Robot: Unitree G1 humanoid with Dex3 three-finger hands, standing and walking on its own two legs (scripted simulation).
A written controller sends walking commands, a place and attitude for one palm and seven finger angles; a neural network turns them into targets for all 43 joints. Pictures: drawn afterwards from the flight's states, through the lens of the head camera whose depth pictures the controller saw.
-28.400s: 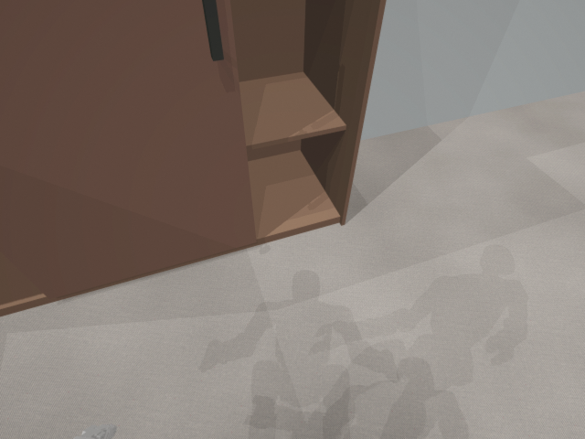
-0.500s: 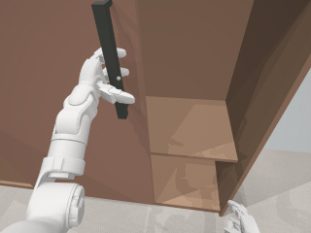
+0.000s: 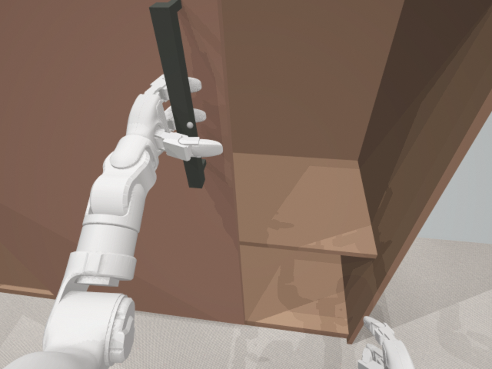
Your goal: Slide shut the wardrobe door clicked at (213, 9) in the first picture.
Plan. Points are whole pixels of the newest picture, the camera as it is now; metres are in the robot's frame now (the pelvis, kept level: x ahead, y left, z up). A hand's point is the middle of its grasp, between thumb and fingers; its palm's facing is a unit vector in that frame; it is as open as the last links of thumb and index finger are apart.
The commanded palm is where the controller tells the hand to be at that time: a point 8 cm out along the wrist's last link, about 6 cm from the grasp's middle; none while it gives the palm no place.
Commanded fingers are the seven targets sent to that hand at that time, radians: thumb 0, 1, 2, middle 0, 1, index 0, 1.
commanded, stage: grip the handle and tug to test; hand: left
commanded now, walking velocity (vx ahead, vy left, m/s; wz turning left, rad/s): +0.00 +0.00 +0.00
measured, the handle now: (187, 106) +0.45 +0.13 +0.24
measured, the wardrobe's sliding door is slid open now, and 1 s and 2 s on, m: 0.40 0.40 0.39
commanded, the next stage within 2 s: tug the door sideways, standing still in 1.18 s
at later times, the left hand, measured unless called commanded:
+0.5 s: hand (190, 124) +0.40 +0.11 +0.24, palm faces -0.05 -1.00 -0.01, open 6.1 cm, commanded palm +0.38 +0.16 +0.23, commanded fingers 0.00 0.90 0.90 -0.45 -1.40 -0.45 -1.40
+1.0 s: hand (190, 124) +0.40 +0.11 +0.24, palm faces -0.05 -1.00 -0.01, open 6.1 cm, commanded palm +0.36 +0.17 +0.23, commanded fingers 0.00 0.90 0.90 -0.45 -1.40 -0.45 -1.40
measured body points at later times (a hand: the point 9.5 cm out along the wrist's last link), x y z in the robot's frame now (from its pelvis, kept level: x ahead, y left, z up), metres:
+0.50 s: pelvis +0.00 +0.00 +0.00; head -0.02 -0.02 +0.45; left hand +0.39 +0.17 +0.24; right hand +0.18 -0.23 -0.09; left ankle -0.01 +0.10 -0.75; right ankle +0.02 -0.10 -0.75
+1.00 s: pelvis +0.00 +0.00 +0.00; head -0.03 -0.03 +0.45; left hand +0.39 +0.17 +0.24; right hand +0.18 -0.23 -0.09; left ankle -0.01 +0.10 -0.75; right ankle +0.02 -0.10 -0.75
